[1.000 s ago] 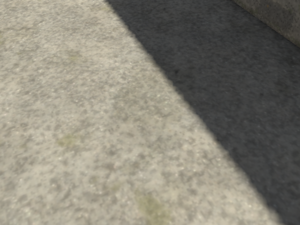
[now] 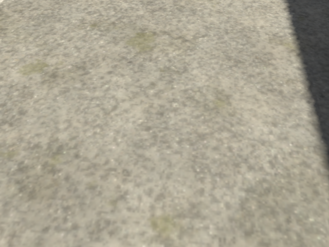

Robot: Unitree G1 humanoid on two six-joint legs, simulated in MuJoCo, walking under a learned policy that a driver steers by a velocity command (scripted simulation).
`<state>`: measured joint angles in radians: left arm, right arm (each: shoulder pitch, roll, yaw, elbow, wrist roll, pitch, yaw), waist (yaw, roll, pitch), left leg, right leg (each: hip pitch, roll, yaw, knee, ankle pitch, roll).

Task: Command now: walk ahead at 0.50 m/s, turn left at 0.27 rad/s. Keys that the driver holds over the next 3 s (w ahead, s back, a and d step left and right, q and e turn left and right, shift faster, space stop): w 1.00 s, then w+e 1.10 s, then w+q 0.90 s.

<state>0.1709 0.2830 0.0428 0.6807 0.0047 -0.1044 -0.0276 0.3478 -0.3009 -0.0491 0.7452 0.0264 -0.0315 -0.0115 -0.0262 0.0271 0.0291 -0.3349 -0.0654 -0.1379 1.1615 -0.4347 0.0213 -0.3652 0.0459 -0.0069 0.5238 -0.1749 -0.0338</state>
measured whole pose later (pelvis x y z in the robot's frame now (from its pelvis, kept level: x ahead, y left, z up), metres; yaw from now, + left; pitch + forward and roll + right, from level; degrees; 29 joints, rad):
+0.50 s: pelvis +0.27 +0.06 +0.00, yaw +2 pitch +1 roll +0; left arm 0.36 0.31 0.03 0.82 -0.03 -0.07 0.00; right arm 0.12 -0.28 -0.04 0.68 0.01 -0.08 0.03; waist 0.04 -0.02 0.03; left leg -0.37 -0.03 0.02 0.50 -0.16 0.05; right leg -0.31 -0.02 0.03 1.08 -0.42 -0.02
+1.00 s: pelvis +0.55 +0.02 +0.00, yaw +2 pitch +2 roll +1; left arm 0.10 0.28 0.03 0.70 -0.01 -0.08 -0.04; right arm 0.37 -0.30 -0.04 0.88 0.02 -0.06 0.01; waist -0.04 0.01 0.04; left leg -0.23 -0.01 -0.05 1.02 -0.47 0.03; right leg -0.43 0.01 -0.04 0.55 -0.15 -0.06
